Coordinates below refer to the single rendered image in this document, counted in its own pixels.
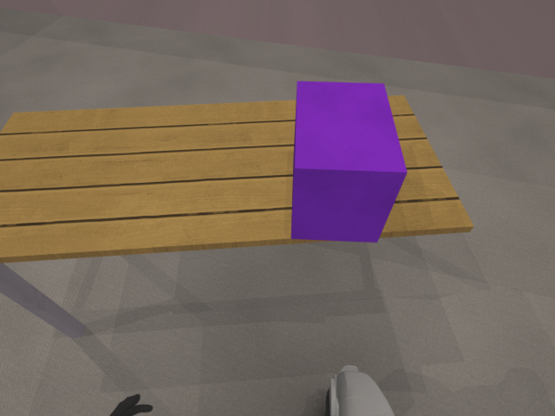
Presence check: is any carton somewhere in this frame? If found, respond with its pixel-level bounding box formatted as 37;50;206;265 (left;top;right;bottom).
291;81;407;243

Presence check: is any robot right thigh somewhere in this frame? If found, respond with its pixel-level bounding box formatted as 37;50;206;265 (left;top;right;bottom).
330;371;395;416

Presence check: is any robot left hand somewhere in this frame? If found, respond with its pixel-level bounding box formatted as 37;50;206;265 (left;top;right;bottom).
109;394;153;416

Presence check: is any table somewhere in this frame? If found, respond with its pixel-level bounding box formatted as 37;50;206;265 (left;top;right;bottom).
0;95;474;338

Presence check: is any right robot shin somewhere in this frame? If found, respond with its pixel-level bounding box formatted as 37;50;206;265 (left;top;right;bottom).
340;366;359;373

